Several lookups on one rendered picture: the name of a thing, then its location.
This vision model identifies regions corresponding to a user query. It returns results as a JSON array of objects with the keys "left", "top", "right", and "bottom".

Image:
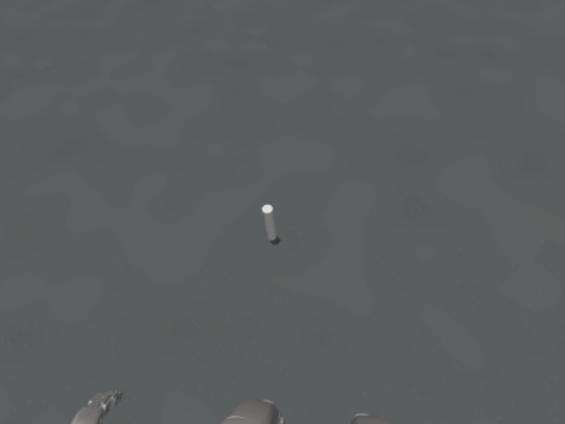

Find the can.
[{"left": 262, "top": 205, "right": 277, "bottom": 240}]

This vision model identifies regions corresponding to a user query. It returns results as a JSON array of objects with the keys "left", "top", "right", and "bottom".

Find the left robot hand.
[{"left": 71, "top": 390, "right": 123, "bottom": 424}]

